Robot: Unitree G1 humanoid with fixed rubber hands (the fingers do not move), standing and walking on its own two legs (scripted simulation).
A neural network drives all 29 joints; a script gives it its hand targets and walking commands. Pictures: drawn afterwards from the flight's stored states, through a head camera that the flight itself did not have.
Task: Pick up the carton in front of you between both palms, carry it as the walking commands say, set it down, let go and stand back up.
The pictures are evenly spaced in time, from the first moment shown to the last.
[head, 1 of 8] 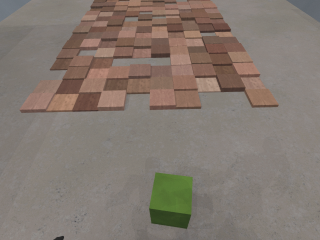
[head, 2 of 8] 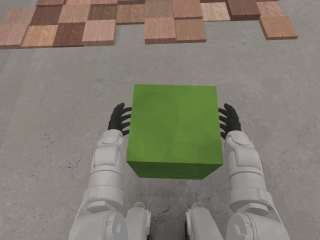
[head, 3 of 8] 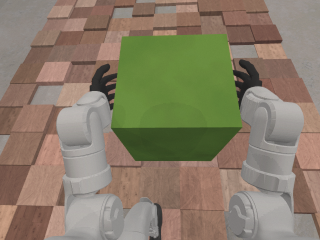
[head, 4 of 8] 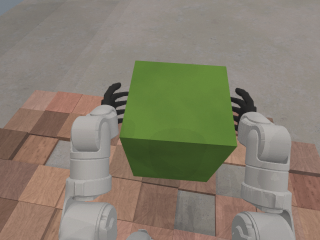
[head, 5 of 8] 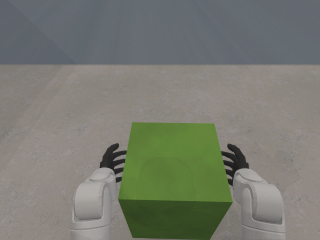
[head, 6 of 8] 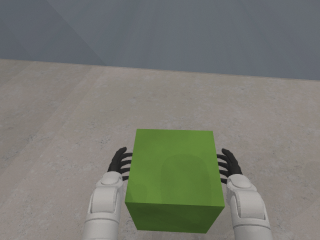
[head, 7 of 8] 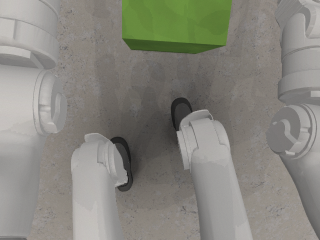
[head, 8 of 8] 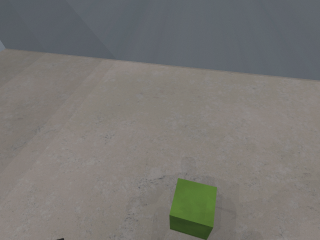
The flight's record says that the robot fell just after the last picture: no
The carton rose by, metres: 0.80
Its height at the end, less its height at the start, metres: +0.00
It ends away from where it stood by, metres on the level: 6.71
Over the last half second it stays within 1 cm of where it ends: yes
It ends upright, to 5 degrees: yes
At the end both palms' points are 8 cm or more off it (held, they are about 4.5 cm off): yes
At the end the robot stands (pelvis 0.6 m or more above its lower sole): yes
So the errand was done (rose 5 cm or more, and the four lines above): yes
